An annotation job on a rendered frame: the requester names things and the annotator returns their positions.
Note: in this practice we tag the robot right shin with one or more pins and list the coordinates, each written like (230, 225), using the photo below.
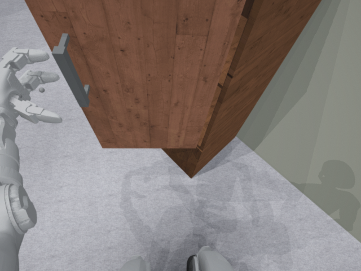
(205, 248)

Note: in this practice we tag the robot left forearm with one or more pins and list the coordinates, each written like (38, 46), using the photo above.
(9, 152)

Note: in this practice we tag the handle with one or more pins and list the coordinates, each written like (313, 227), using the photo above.
(69, 72)

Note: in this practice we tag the robot left upper arm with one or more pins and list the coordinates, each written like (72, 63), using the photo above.
(17, 215)

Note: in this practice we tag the robot left thigh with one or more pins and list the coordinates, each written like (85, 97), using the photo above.
(136, 265)

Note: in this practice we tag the robot left hand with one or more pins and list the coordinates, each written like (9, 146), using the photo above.
(10, 86)

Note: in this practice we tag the cupboard door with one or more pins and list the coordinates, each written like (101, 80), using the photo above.
(152, 65)

